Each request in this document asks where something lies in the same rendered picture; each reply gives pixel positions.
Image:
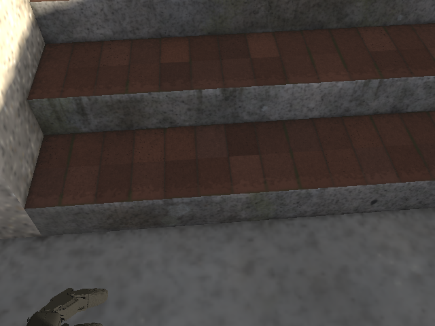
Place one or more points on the robot left hand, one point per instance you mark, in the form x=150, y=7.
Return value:
x=66, y=304

